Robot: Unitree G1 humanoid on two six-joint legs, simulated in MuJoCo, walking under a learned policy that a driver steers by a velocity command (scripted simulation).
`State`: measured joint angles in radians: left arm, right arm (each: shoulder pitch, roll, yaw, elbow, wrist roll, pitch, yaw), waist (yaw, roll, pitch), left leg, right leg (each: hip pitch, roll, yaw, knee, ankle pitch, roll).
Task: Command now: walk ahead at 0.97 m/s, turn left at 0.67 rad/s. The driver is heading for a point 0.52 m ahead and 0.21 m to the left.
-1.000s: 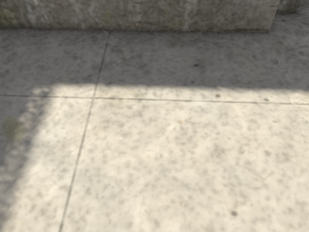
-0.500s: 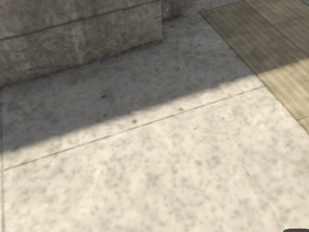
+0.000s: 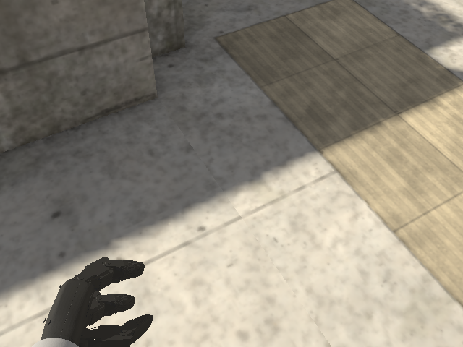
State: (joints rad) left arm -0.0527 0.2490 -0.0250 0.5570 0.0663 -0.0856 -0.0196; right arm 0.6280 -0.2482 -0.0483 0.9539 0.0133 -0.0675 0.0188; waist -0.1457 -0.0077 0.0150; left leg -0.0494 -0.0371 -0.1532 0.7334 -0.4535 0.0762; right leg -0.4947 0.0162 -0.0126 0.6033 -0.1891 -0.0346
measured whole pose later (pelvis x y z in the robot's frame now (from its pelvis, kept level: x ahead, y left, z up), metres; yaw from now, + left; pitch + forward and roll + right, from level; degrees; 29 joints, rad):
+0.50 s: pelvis +0.43 +0.09 -0.02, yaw +25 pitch +0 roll +0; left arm 0.29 0.24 0.00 0.77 0.03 -0.08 0.01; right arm 0.17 -0.33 -0.05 0.74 -0.03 -0.01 0.02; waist 0.03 0.01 0.10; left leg -0.47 -0.15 0.11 0.73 -0.26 0.18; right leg -0.27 -0.06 0.00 1.46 -0.37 0.02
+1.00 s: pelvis +0.72 +0.17 +0.01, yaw +32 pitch -1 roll +0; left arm 0.13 0.23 0.00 0.75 0.02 -0.06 0.00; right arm 0.14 -0.30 -0.03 0.77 -0.03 0.03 -0.01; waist 0.02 0.00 0.10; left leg -0.40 -0.03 -0.10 1.06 -0.48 -0.04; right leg -0.38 0.06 -0.03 0.43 -0.04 -0.07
